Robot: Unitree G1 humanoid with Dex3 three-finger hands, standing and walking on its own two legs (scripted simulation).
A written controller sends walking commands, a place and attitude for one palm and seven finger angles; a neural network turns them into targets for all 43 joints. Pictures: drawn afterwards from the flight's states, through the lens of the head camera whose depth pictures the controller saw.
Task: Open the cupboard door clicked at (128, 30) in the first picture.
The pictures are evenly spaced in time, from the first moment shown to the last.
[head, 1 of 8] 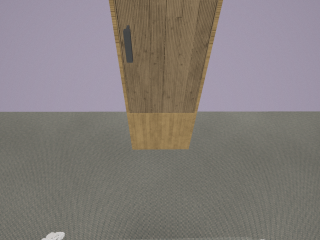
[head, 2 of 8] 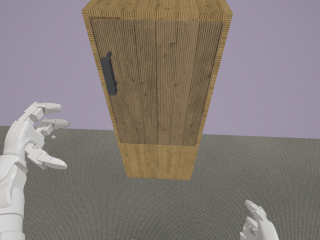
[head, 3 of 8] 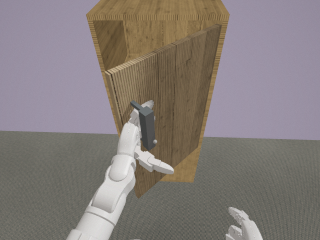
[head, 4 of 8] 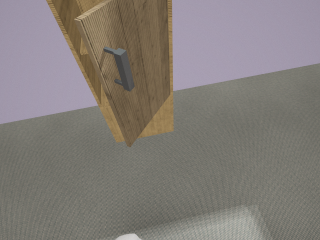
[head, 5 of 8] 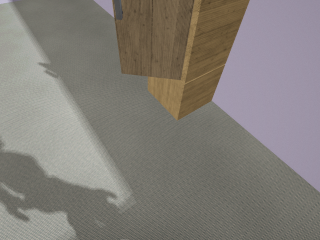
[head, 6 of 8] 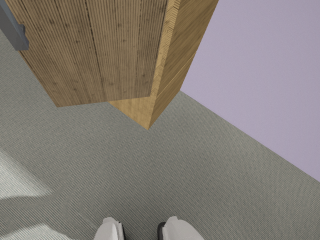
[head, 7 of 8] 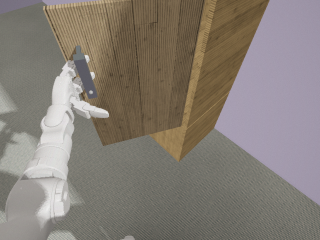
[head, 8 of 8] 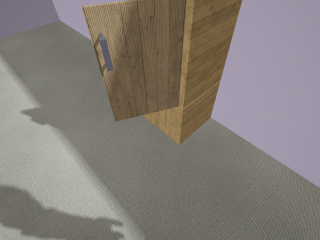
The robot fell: no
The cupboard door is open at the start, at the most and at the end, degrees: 0 72 63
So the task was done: yes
